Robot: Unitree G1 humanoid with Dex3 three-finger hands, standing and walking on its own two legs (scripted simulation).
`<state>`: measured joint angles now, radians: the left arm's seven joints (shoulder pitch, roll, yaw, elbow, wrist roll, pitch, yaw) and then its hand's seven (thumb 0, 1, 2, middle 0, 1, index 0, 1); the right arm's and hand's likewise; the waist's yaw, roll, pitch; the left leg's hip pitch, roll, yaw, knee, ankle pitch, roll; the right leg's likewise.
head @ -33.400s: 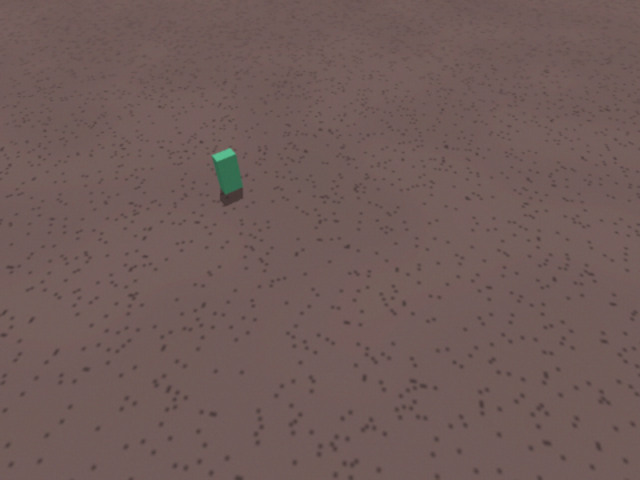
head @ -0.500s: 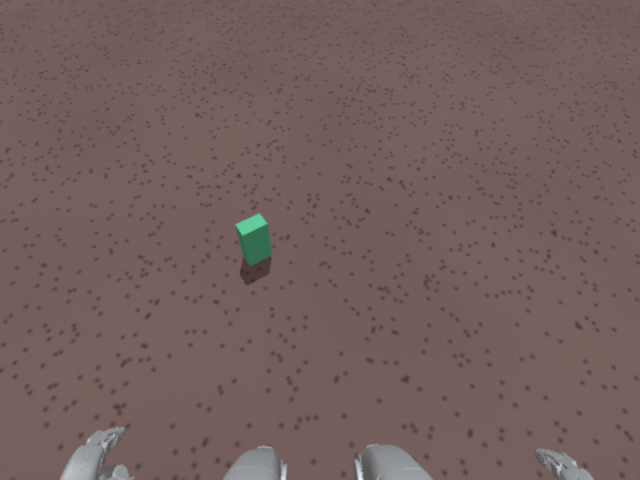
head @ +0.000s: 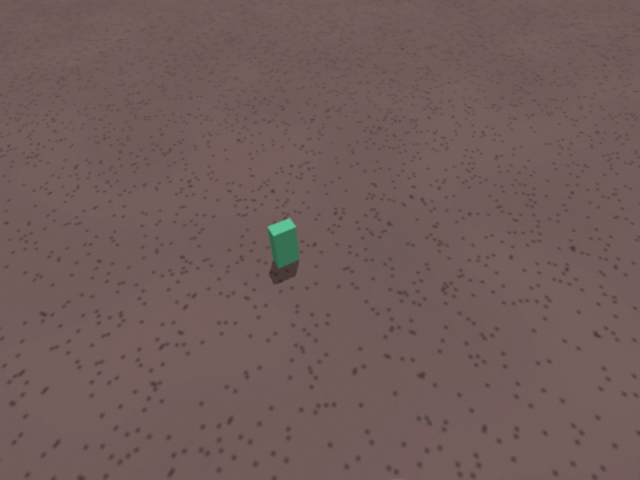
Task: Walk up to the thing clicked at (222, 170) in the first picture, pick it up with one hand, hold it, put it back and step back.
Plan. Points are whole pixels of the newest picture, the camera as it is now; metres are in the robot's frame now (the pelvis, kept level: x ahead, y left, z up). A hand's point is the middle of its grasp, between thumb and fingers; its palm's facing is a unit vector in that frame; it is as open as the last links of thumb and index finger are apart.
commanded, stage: step back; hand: left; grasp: from the side
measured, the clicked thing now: (284, 244) +1.02 +0.21 -0.66
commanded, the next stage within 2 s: stand in 0.80 s
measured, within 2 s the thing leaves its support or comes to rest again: neither
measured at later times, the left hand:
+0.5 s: hand out of the picture +0.08 +0.28 -0.15, palm faces +0.03 -0.93 -0.36, open 7.4 cm
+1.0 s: hand (147, 474) +0.15 +0.26 -0.13, palm faces -0.02 -0.94 -0.34, open 7.4 cm
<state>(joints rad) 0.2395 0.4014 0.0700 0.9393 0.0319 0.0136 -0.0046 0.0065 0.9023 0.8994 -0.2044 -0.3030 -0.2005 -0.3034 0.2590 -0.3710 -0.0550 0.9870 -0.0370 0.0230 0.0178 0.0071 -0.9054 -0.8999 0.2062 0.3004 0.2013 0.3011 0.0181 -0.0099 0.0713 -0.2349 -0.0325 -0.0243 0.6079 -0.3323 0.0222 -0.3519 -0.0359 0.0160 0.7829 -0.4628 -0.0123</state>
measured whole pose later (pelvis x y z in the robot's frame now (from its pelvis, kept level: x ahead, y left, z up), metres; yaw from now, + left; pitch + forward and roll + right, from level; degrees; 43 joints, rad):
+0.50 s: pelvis +0.03 +0.02 +0.00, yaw +0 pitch -3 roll +0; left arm 0.21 0.37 0.04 0.99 0.01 -0.01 -0.01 0.01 0.90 0.90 -0.20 -0.30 -0.20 -0.30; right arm 0.18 -0.37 -0.05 1.01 -0.03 -0.01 0.00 0.01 -0.91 -0.90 0.20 0.30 0.20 0.30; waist 0.03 -0.01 0.08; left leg -0.30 0.01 0.01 0.60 -0.24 0.00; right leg -0.24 -0.04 -0.01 0.65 -0.39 0.00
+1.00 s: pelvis +0.05 +0.01 +0.02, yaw -1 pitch -3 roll +0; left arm 0.07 0.34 0.00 1.11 0.00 -0.03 0.00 0.00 0.90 0.90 -0.20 -0.30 -0.20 -0.30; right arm 0.03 -0.34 -0.01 1.10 0.00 -0.01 0.01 0.00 -0.90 -0.90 0.21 0.30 0.20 0.30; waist 0.00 0.01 0.08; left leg -0.17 0.03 0.02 0.39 -0.18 -0.02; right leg -0.08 -0.01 0.00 0.38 -0.25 0.02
